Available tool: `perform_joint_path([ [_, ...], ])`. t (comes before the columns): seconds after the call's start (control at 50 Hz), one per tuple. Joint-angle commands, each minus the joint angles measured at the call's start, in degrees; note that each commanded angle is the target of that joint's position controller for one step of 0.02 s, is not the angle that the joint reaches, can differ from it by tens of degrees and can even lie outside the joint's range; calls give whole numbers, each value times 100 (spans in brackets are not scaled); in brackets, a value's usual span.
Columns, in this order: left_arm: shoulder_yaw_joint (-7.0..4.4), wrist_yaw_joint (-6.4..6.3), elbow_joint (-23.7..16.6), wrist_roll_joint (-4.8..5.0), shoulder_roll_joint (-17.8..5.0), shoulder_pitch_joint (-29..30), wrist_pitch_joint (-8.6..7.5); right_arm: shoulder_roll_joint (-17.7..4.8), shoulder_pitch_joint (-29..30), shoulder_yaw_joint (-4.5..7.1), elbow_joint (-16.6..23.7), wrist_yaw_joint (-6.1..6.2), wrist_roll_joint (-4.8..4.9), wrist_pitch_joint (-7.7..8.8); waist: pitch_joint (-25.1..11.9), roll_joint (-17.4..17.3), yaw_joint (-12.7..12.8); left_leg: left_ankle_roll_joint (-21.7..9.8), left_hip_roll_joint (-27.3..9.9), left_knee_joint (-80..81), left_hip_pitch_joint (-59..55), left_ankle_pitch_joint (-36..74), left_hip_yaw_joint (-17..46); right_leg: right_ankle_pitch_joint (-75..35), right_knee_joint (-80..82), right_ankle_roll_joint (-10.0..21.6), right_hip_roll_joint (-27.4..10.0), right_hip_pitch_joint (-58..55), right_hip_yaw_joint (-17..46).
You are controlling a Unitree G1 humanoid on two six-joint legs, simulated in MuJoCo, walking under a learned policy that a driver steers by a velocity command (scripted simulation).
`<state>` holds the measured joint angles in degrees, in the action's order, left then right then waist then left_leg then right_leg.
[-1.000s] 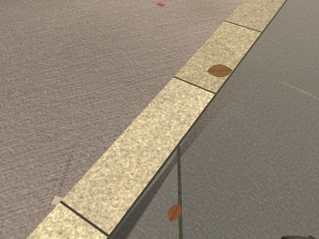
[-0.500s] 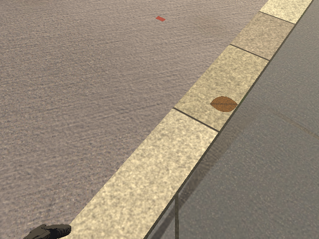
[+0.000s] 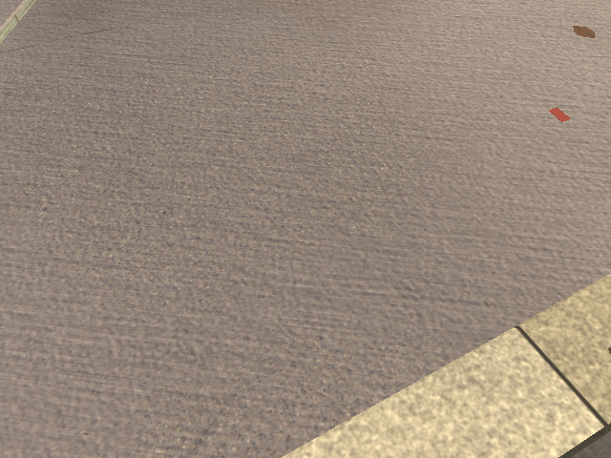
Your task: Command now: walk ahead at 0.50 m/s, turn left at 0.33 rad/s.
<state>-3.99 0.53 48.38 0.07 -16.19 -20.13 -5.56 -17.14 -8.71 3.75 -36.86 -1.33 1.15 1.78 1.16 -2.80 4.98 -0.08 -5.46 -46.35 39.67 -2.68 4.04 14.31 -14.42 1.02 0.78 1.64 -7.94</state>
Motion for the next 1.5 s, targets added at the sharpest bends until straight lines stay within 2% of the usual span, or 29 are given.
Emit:
perform_joint_path([
  [0.02,-189,-1,-246,99,-982,124,-28,-33,667,-68,580,-109,12,139,294,571,-21,-99,110,769,-179,237,-310,-1734,527,940,-1510,109,660],
  [0.1,-222,-16,-13,194,-1169,-63,121,-238,836,-6,791,-184,20,181,273,767,-197,-420,316,1386,-518,-598,-532,-2878,27,803,-1782,-540,669],
  [0.14,-173,-37,70,229,-1169,-20,188,-600,-351,210,456,-123,-38,202,-485,761,-938,-705,674,1904,-2514,-236,-819,-4458,-1400,584,-1459,-226,405],
  [0.16,-62,-47,-15,138,-951,-32,155,-988,-1302,360,240,-30,-100,177,-1228,505,-1342,-964,35,1590,-4331,208,-137,-3381,-2818,368,-1195,907,296],
  [0.18,181,11,-234,28,-242,-534,47,-1583,-1710,455,200,39,-195,166,-2109,-939,-1110,-1843,-1651,1891,-6392,-493,2563,481,-5119,-45,-215,3293,325],
  [0.2,87,35,-108,146,-627,-367,-66,-1173,-1846,348,212,41,-173,174,-2631,-773,-1306,-1947,-1952,2507,-6319,-632,3580,1970,-6012,-21,-69,3755,1409],
  [0.22,-35,51,-286,320,-956,86,-81,-907,-1573,243,143,21,-161,198,-1682,-536,-1265,-1646,-1727,2573,-5644,-450,2552,1665,-6203,20,-335,4205,1482],
  [0.26,-34,7,-342,198,-805,439,-15,-529,-889,141,80,-18,-130,248,-712,-246,-858,-1332,-1220,2908,-4190,39,1267,834,-5585,-28,-740,3998,1269],
  [0.36,-39,-54,-270,178,-388,214,350,-372,-375,173,-149,-10,-193,505,-115,-175,-371,-1262,-998,3873,-2930,218,57,-218,-5015,-171,-927,3457,1423],
  [0.48,10,77,-546,110,-233,1078,296,-576,-551,258,-480,144,-174,480,226,1,-606,-1018,-861,4021,-3309,506,-1015,-1780,-3233,-113,-818,3692,1221],
  [0.6,35,272,-1063,113,-267,1952,268,-857,-924,380,-809,203,5,293,500,45,-886,-888,-1180,3635,-4328,855,-1387,-1164,-2236,210,-677,3886,726],
  [0.64,-32,300,-1152,115,-398,1811,283,-1005,-820,420,-823,225,33,215,274,-95,-700,-764,-1192,3010,-4556,2383,-1541,-593,-2158,424,-394,3447,409],
  [0.68,-256,260,-953,150,-760,725,308,-1084,-624,420,-777,253,68,116,-441,-111,-25,-512,-944,1329,-4310,3843,-1814,-514,-1874,752,146,1832,70],
  [0.7,-484,171,-682,147,-1242,-321,343,-937,-667,345,-705,290,2,126,-1032,197,426,-266,-705,-228,-3225,2989,-1853,-711,-1793,1028,46,68,612],
  [0.72,-631,101,-661,215,-1953,-416,340,-123,-1189,86,-389,227,-239,237,-1413,1802,-118,171,310,-2421,-511,-2013,-1611,50,-1416,2057,-1447,-1965,3606],
  [0.74,-491,148,-880,171,-1655,-490,242,-308,-799,52,-281,153,-78,476,-2269,1463,60,125,816,-3237,353,-3278,-128,893,-363,2481,-1970,-2509,5645],
  [0.76,-362,176,-872,130,-1206,-334,173,-725,-192,153,-134,89,162,609,-1588,1026,232,-38,487,-3172,812,-2775,127,419,-160,2098,-1862,-2139,4857],
  [0.82,-198,120,-1071,81,-692,593,149,-723,-183,186,-249,143,-119,604,-678,434,-413,-70,-97,-1852,-148,-1846,137,-1307,-206,1673,-1291,-17,3190],
  [0.96,-144,-133,-905,21,-733,619,125,-247,-6,41,-377,87,-181,393,-326,616,-489,288,116,546,-1158,666,-241,-3536,-171,1203,-582,1312,1330],
  [1.04,-88,-206,-680,-45,-653,422,116,-295,317,17,-361,-90,-136,414,-353,631,-233,82,226,1466,-1503,2101,-118,-2589,-532,1043,-760,1236,1269],
  [1.18,-121,-291,-563,-11,-755,397,300,-546,148,99,-236,-313,-152,359,-246,565,-320,-253,487,2180,-1231,426,-289,-3075,-2622,903,-1119,545,1548],
  [1.2,-98,-296,-617,-21,-677,396,315,-720,-380,187,-392,-290,-161,384,-550,299,-542,-402,512,2422,-2069,1668,-323,-2928,-3609,697,-731,809,1242],
  [1.22,-44,-287,-814,-154,-532,392,246,-1119,-974,278,-433,-225,-222,398,-1181,-447,-721,-956,-366,1835,-3573,4634,760,-1164,-5549,284,-94,2017,819],
  [1.24,63,-217,-832,-171,-239,-266,193,-1124,-1042,217,-349,-151,-206,321,-1873,-1422,-473,-2090,-1567,1503,-5221,6505,2490,2981,-7449,-270,630,3744,730],
  [1.26,56,-147,-940,-41,-611,-191,183,-951,-1178,181,-330,-112,-72,219,-2540,-760,-717,-2334,-1715,1742,-5516,5267,2934,2615,-7812,-372,319,4167,1426],
  [1.28,28,-160,-1088,79,-733,340,272,-892,-753,180,-145,-46,-69,102,-2193,-364,-759,-2169,-1497,1843,-5210,3772,2644,2252,-8038,-428,111,4510,1424],
  [1.32,19,-340,-1214,-22,-657,925,558,-735,-253,82,53,97,-118,-100,-1260,321,-658,-1746,-1138,2439,-3480,1579,2409,1574,-7211,-438,-137,4388,1394],
  [1.36,43,-422,-1324,-95,-452,873,705,-802,-69,93,104,149,-164,-202,-724,-119,-419,-1488,-589,2772,-2311,908,2051,1416,-6246,-441,-74,3770,1214],
  [1.5,113,-511,-1352,-106,-165,764,619,-835,-132,196,242,345,-111,-340,-1262,-373,-465,-1120,-236,2567,-2575,1145,1928,844,-5147,-528,97,3412,1156],
])
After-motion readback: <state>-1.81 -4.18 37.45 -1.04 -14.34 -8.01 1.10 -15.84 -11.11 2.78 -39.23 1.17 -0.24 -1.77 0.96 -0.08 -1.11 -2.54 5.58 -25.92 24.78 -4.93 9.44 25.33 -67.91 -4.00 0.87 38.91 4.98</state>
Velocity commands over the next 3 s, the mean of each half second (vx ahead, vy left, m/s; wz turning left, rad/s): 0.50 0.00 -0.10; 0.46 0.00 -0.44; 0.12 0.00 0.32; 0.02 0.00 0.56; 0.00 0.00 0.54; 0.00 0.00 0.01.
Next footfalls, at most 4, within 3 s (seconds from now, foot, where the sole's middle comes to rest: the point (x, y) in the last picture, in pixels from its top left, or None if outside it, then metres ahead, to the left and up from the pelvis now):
0.16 left None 0.25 0.15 -0.78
0.70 right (410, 450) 0.51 -0.13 -0.78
1.20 left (359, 342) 0.78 -0.02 -0.82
1.62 right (457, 376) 0.69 -0.24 -0.78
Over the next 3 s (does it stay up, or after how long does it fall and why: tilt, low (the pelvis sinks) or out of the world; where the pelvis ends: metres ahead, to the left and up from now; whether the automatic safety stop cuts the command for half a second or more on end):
stays up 0.64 -0.04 -0.05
